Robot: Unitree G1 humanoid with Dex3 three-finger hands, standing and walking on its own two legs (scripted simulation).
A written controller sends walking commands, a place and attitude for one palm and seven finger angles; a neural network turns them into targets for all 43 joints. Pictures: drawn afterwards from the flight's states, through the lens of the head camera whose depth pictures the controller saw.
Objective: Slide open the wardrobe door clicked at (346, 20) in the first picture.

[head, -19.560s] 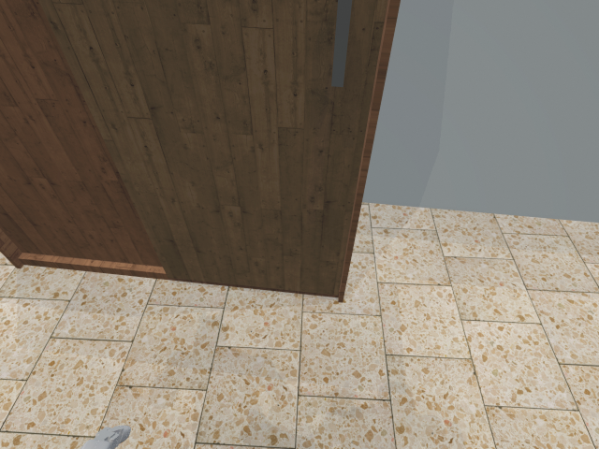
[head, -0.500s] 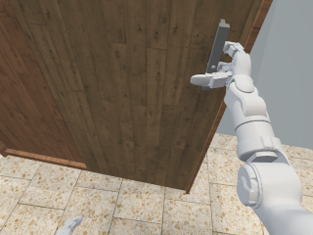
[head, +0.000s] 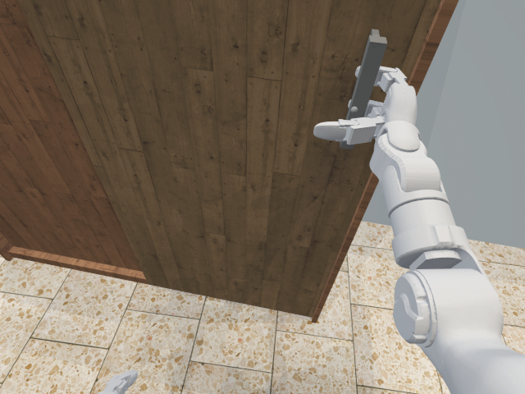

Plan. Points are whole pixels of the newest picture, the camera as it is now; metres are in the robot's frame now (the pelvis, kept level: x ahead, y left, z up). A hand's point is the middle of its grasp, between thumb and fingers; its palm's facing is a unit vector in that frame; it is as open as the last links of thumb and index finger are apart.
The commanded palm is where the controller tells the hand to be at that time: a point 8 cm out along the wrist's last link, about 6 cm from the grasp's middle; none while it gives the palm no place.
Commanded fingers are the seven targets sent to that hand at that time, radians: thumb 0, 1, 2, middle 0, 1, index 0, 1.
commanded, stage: slide the fingers in behind the handle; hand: right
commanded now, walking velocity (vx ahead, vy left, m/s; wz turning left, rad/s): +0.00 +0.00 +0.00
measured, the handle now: (359, 92) +0.53 -0.09 +0.22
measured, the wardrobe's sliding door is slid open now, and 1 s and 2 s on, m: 0.00 0.00 0.00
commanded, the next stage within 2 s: grip the handle and tug to test in 0.44 s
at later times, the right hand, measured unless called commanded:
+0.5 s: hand (348, 107) +0.47 -0.07 +0.23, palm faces +0.11 +0.99 +0.00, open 14.1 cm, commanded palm +0.45 -0.11 +0.23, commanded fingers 0.00 0.50 -0.30 0.30 1.20 0.30 1.20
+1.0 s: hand (347, 105) +0.48 -0.06 +0.23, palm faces +0.11 +0.99 +0.01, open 9.2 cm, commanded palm +0.45 -0.11 +0.23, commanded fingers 0.00 -0.62 -0.78 0.42 1.36 0.42 1.36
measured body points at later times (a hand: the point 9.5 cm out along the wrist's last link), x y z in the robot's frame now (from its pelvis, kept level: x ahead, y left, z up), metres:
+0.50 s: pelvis +0.00 +0.00 +0.00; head +0.00 +0.00 +0.45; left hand +0.09 +0.25 -0.12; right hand +0.46 -0.12 +0.23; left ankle +0.03 +0.12 -0.74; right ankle -0.01 -0.13 -0.74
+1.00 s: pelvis +0.00 +0.00 +0.00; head +0.00 +0.01 +0.45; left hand +0.07 +0.26 -0.12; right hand +0.46 -0.12 +0.23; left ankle +0.03 +0.12 -0.74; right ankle -0.01 -0.13 -0.74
